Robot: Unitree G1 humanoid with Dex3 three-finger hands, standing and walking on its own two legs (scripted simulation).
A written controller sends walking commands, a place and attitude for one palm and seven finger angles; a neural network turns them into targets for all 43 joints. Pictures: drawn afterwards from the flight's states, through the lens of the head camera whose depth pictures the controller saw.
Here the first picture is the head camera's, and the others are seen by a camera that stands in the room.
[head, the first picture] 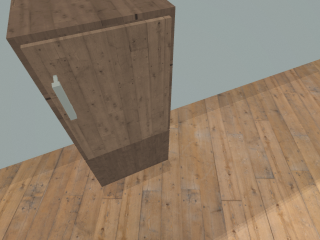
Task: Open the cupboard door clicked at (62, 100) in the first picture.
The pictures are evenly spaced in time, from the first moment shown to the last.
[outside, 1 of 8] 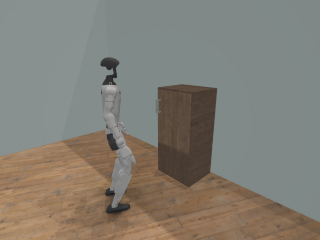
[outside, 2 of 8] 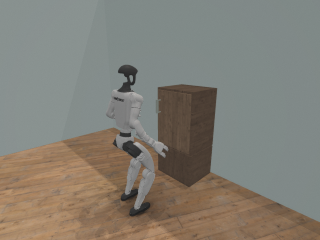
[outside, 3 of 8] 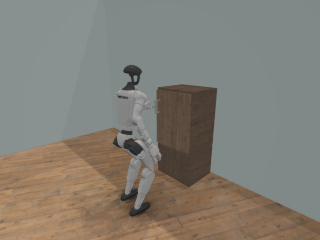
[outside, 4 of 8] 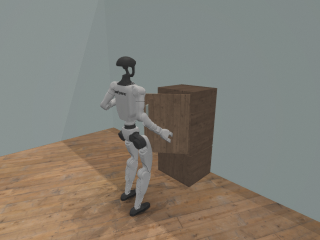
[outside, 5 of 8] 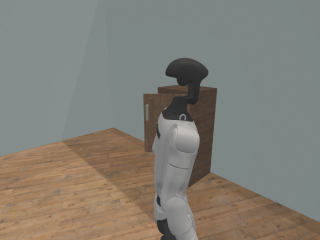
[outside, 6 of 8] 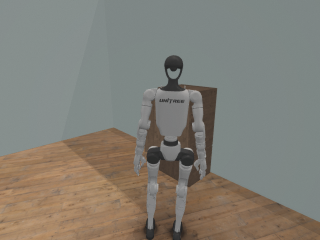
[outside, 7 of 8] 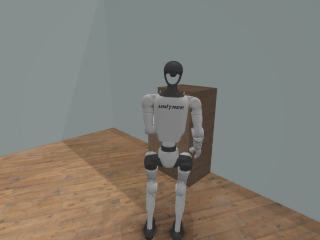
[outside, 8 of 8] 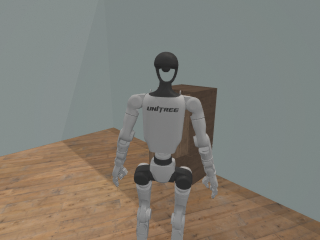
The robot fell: no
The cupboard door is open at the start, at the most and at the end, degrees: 0 82 81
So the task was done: yes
